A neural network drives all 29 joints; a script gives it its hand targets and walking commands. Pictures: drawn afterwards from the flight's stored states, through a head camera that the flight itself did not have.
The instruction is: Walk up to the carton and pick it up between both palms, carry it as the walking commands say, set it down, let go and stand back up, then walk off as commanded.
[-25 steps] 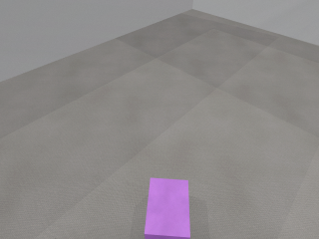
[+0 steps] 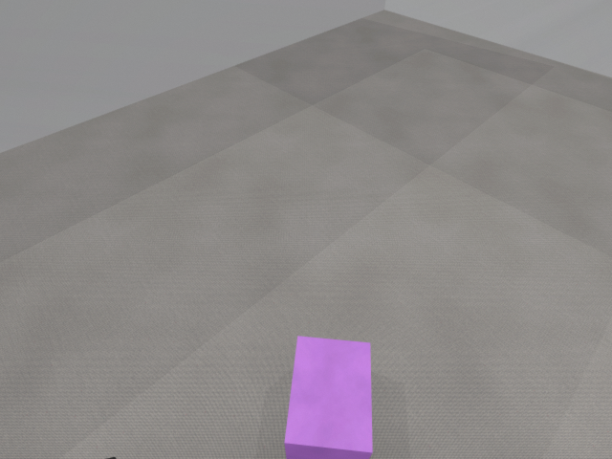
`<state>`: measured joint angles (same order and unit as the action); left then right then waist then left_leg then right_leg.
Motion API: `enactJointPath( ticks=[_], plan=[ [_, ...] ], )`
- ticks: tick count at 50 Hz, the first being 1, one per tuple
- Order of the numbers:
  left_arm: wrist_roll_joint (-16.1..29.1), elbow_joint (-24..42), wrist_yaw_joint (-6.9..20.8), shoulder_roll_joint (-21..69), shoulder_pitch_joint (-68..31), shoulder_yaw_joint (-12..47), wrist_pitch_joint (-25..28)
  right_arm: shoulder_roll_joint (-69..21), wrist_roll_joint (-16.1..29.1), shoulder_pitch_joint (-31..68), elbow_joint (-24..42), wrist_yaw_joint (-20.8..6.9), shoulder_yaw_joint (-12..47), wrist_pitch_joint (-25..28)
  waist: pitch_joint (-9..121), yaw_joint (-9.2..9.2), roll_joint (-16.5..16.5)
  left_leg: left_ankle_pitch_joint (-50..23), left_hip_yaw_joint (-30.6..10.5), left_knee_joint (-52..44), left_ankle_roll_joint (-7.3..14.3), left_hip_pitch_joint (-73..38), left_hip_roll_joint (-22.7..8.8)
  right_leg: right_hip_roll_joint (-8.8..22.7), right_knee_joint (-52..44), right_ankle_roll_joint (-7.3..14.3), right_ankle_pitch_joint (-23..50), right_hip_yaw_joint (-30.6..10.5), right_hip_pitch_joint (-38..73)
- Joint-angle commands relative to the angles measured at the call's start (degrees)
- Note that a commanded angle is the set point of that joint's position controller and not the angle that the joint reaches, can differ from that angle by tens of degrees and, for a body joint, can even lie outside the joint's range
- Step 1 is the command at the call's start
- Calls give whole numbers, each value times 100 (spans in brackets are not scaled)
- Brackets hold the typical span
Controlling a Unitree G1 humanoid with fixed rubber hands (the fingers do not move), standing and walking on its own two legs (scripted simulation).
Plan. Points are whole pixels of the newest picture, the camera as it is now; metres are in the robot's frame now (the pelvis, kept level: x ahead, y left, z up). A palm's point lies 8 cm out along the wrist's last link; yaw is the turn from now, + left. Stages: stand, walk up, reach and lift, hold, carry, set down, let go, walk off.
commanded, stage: walk off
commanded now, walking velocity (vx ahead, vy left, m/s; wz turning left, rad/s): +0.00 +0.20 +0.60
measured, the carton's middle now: (329, 400) +0.44 -0.05 -0.68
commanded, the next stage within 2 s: stand in 1.38 s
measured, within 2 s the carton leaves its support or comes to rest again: neither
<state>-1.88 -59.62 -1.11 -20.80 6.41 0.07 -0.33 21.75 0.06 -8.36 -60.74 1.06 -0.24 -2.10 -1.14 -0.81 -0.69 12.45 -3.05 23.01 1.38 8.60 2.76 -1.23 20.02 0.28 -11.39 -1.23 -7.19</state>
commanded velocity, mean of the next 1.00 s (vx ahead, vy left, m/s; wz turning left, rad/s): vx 0.00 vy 0.20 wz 0.60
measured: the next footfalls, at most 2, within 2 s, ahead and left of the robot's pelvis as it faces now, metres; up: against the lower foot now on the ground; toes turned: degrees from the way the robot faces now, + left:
left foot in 0.28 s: +0.02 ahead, +0.22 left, +0.00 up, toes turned +9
right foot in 0.66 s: +0.03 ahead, +0.07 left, +0.00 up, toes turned +13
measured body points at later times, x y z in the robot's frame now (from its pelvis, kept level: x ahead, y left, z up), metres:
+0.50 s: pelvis -0.03 +0.14 -0.01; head +0.00 +0.15 +0.44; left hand +0.00 +0.45 -0.14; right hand +0.09 -0.14 -0.13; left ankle -0.02 +0.22 -0.75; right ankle -0.03 +0.01 -0.68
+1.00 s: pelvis -0.06 +0.23 -0.01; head -0.03 +0.24 +0.44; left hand -0.19 +0.53 -0.13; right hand +0.18 +0.04 -0.14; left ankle -0.12 +0.40 -0.71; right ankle -0.01 +0.06 -0.75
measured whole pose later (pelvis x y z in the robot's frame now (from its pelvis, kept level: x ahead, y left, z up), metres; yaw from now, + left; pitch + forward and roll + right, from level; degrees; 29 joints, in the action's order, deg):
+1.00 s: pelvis -0.06 +0.23 -0.01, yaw +27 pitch -1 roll +2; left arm -2.2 -54.0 -2.6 -19.7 15.1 -4.5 -1.0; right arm 19.0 -0.7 -6.5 -48.4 -4.3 -3.5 -5.6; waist -5.4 -2.2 0.5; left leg 21.2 2.4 43.6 -6.3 22.1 -4.5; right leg 14.6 30.2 -6.7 -17.3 10.3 -10.1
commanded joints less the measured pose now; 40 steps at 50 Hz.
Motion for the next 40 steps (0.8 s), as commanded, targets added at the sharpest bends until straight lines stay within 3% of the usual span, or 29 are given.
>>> enactJointPath(
  ticks=[1, 2, 3, 4, 5, 6, 8, 11, 13, 14, 15, 16, 17, 18, 19, 20, 22, 26, 29, 31, 32, 33, 34, 35, 36, 37, 38, 40],
  plan=[
    [-45, 162, -170, -1555, 466, -400, -78, 794, -29, 58, 310, -17, -217, -141, 189, -383, 1085, 1049, -128, 2035, -204, 1348, -133, 2483, -390, 1117, 1984, -1933, 463],
    [-39, 205, -208, -1441, 456, -388, -73, 793, -101, 90, 358, -26, -273, -185, 183, -367, 855, 1916, -106, 3399, -312, 1603, -130, 2844, -362, 1486, 2513, -1995, 269],
    [4, 224, -225, -1349, 397, -359, -65, 769, -149, 20, 371, -48, -320, -217, 165, -219, 399, 1882, -357, 3970, -360, 1628, -279, 2817, -307, 1500, 2524, -1753, 34],
    [26, 296, -235, -1269, 125, -336, -64, 700, -137, -93, 395, -80, -337, -238, 76, -24, 284, 1694, -454, 3898, -416, 1549, -457, 2599, -266, 1241, 2086, -1399, -192],
    [25, 360, -241, -1225, -103, -327, -69, 625, -122, -150, 442, -120, -333, -255, -21, 69, 443, 1511, -347, 3500, -488, 1478, -549, 2329, -230, 938, 1709, -1083, -317],
    [-3, 380, -243, -1225, -118, -343, -84, 505, -117, -120, 497, -168, -307, -278, -106, 26, 785, 1437, -128, 3090, -565, 1444, -520, 2095, -166, 760, 1641, -831, -302],
    [-81, 360, -210, -1305, 146, -430, -116, 369, -92, 52, 670, -271, -276, -328, -126, -168, 1302, 1489, 163, 2402, -624, 1281, -484, 2024, -2, 701, 1999, -590, -229],
    [-74, 362, -173, -1476, 292, -561, -132, 339, -58, -183, 762, -396, -301, -345, 128, -154, 1472, 1102, 622, 1452, -520, 715, -382, 2050, 364, 532, 2369, -366, -267],
    [-31, 426, -188, -1381, 259, -561, -133, 383, -127, -629, 639, -427, -367, -315, 234, 99, 1229, 256, 847, 391, -408, -99, -186, 1838, 1089, 139, 1647, 27, -725],
    [-52, 453, -175, -1055, 463, -490, -141, 700, -215, -973, 610, -430, -460, -254, 372, 318, 75, -205, 107, -351, -254, -754, -625, 1455, 2327, -159, 434, 541, -1400],
    [-36, 803, -202, -368, 392, -323, -212, 1667, -131, -915, 774, -428, -583, -225, 312, 325, -2361, -1793, -2041, -834, 510, -831, -2149, 319, 3831, -483, -2905, 982, -2924],
    [73, 879, -330, -464, -20, -290, -333, 1587, -123, -1116, 786, -371, -583, -198, 407, 599, -1937, -2031, -2038, -846, 1141, 19, -2222, 584, 4882, -350, -3008, 201, -2455],
    [149, 894, -329, -584, -95, -317, -367, 1215, -175, -833, 828, -282, -492, -209, 102, 375, -1262, -1539, -1657, -814, 1134, 307, -1988, 624, 5142, -224, -2547, 90, -2487],
    [188, 808, -311, -681, -16, -344, -338, 972, -191, -450, 938, -209, -454, -241, -99, 166, -768, -1146, -1244, -762, 935, 441, -1658, 729, 4978, -188, -2013, 67, -2407],
    [133, 714, -277, -768, 133, -392, -309, 832, -190, -167, 1040, -160, -445, -245, -78, 26, -613, -1262, -1008, -615, 801, 319, -1345, 763, 4877, -228, -1600, 125, -2277],
    [78, 605, -254, -717, 346, -391, -294, 740, -182, -89, 1101, -146, -422, -230, 38, -5, -653, -1771, -857, -462, 795, 207, -1192, 716, 4735, -256, -1482, 223, -2144],
    [92, 593, -254, -580, 408, -380, -279, 604, -160, -256, 1094, -175, -394, -210, 178, 59, -656, -2037, -878, -359, 889, 4, -1134, 617, 4301, -304, -1489, 272, -2006],
    [163, 686, -355, -392, 283, -315, -272, 539, -184, -506, 1029, -196, -386, -243, 103, 196, -723, -1809, -1459, -399, 1191, -160, -1290, 501, 3192, -222, -1630, 290, -1801],
    [206, 662, -388, -381, 414, -308, -237, 536, -180, -399, 1047, -229, -378, -250, 125, 141, -571, -1868, -1827, -445, 1144, -1, -1259, 378, 2412, -125, -1521, 243, -1294],
    [241, 600, -396, -392, 689, -319, -202, 539, -165, -213, 1085, -253, -379, -257, 139, -24, -457, -1594, -2007, -508, 983, 230, -1131, 331, 1734, -111, -1309, 208, -776],
    [245, 543, -400, -417, 947, -331, -174, 539, -134, -84, 1118, -253, -382, -265, 143, -191, -369, -1245, -1983, -463, 803, 476, -979, 381, 1102, -83, -975, 175, -343],
    [195, 457, -422, -569, 1379, -382, -120, 495, -59, 56, 1198, -238, -367, -263, 173, -442, -84, -610, -1769, -97, 457, 1057, -668, 756, 35, -5, -646, -55, 385],
    [85, 425, -442, -1045, 1603, -485, -90, 145, -26, -166, 1259, -225, -339, -242, 379, -318, 1385, 1121, -914, 1407, 1, 1936, 11, 2470, -849, 282, -1096, -1649, 1178],
    [50, 536, -449, -1489, 1101, -619, -159, 378, -279, 141, 1410, -223, -417, -264, -222, -380, 2048, 1938, -29, 3105, -314, 2875, 354, 3667, -1037, 1096, 171, -2628, 246],
    [35, 564, -442, -986, 1010, -528, -158, 666, -405, 279, 1360, -254, -506, -279, -297, -241, 996, 1566, -551, 4032, -379, 2531, -49, 3297, -843, 1161, 1129, -2072, -218],
    [63, 655, -407, -707, 694, -460, -131, 619, -348, -59, 1247, -313, -554, -285, -194, 101, 682, 1292, -530, 4495, -456, 2377, -73, 2917, -594, 996, 1347, -1377, -259],
    [76, 750, -370, -620, 443, -436, -107, 553, -308, -365, 1133, -369, -559, -301, -152, 288, 583, 1058, -466, 4755, -578, 2357, -165, 2556, -419, 730, 1344, -807, -183],
    [77, 803, -351, -574, 434, -436, -65, 271, -231, -464, 1091, -491, -516, -309, -135, 252, 895, 745, -134, 4889, -805, 2430, -225, 2143, -154, 524, 1700, -50, -90]
  ],
)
